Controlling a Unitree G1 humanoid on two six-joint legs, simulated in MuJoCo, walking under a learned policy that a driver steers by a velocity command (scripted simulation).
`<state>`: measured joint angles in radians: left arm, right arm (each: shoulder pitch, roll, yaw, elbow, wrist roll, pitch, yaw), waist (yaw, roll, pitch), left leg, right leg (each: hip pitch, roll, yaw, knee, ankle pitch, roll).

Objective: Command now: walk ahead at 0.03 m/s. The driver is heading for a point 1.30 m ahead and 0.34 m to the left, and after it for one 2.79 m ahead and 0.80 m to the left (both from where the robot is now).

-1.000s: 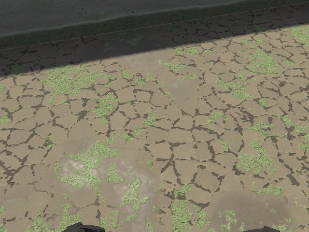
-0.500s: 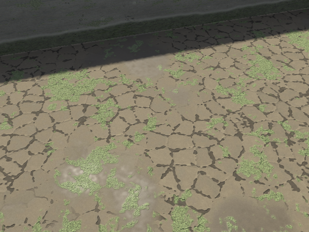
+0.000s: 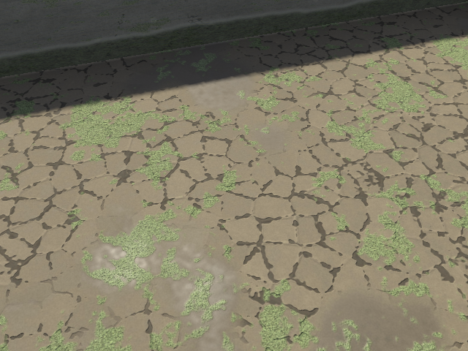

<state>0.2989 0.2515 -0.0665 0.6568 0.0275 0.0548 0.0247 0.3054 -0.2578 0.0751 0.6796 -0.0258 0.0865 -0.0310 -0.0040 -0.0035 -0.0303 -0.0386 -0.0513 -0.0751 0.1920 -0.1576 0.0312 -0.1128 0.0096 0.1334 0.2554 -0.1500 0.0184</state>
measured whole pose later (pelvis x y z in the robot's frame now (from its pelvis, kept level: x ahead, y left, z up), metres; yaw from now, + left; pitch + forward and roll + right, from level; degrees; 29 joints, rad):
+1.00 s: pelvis -0.01 -0.01 +0.00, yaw +0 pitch +0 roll +0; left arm 0.18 0.23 -0.12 0.51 0.07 0.04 0.01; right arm 0.18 -0.25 0.13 0.57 -0.08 0.07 -0.02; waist -0.01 0.00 -0.01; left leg -0.07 -0.04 -0.09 0.28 -0.20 0.02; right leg -0.13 0.02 0.13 0.31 -0.17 0.01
